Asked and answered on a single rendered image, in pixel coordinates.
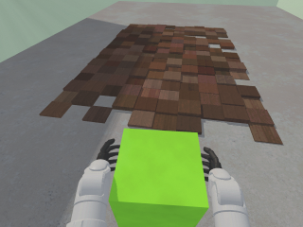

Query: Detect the robot left forearm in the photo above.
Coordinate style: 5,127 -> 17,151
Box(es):
66,159 -> 111,227

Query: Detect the left robot hand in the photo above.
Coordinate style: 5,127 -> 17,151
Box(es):
97,138 -> 120,172

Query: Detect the robot right forearm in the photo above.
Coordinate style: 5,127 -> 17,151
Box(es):
208,167 -> 251,227

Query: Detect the carton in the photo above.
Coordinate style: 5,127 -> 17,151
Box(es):
108,128 -> 209,227

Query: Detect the right robot hand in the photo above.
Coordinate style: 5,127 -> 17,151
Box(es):
201,147 -> 222,182

